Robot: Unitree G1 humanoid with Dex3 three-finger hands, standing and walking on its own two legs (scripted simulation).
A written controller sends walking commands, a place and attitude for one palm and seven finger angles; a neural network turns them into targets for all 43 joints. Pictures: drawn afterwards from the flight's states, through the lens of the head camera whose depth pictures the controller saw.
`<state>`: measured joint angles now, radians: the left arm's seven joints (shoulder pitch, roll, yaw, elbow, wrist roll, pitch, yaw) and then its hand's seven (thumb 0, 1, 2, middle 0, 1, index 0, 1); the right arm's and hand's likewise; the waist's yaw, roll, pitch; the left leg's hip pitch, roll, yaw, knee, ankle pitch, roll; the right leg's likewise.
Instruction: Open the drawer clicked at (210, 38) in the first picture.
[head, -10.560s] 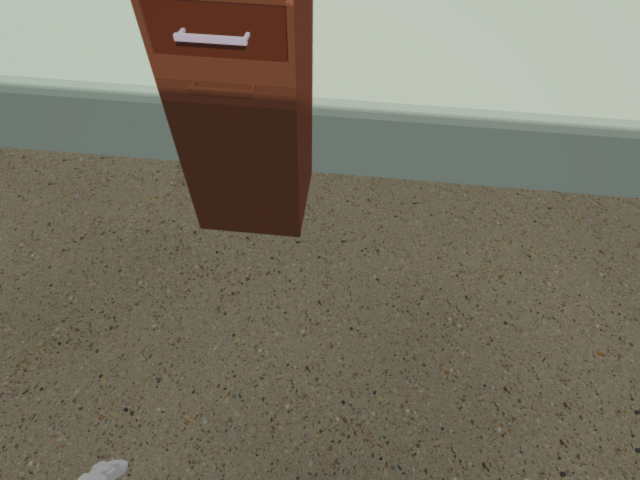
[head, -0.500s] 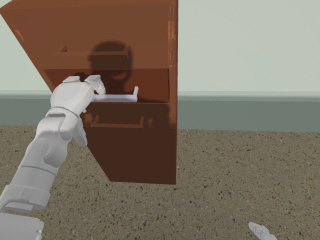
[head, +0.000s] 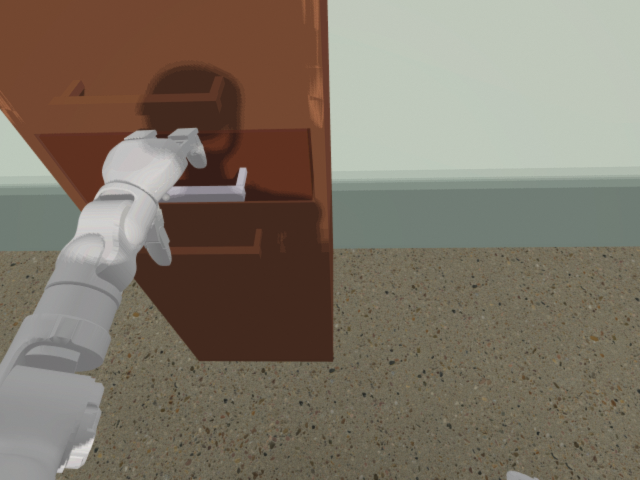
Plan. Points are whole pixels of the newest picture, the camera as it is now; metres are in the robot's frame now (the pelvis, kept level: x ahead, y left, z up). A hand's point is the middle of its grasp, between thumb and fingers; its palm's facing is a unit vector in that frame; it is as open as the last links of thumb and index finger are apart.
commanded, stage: move the hooked fingers above the handle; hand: left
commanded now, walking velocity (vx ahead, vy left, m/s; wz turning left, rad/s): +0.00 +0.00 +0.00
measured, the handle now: (181, 185) +0.51 +0.23 +0.07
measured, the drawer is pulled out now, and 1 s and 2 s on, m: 0.00 0.00 0.00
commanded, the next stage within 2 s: lower the fingers behind the handle in 0.88 s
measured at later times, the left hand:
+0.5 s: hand (171, 182) +0.47 +0.22 +0.11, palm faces -0.02 -0.04 -1.00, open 13.7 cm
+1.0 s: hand (164, 180) +0.46 +0.22 +0.12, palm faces +0.00 -0.04 -1.00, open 13.8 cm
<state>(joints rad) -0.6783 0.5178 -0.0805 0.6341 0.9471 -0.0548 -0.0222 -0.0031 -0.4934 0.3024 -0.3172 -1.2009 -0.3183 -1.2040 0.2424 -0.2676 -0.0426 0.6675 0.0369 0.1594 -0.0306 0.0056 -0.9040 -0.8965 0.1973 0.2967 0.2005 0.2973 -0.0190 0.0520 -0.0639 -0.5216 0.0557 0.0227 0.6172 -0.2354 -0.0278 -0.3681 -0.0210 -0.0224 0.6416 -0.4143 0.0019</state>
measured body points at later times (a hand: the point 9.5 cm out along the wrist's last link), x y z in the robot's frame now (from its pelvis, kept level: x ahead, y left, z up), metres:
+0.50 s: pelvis +0.00 +0.01 +0.00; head +0.05 -0.01 +0.44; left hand +0.46 +0.22 +0.17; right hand +0.05 -0.26 -0.14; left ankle +0.04 +0.14 -0.72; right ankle -0.06 -0.12 -0.72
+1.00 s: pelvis -0.01 +0.01 +0.00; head +0.04 -0.01 +0.44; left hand +0.46 +0.22 +0.18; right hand +0.05 -0.26 -0.14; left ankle +0.04 +0.14 -0.72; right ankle -0.06 -0.12 -0.72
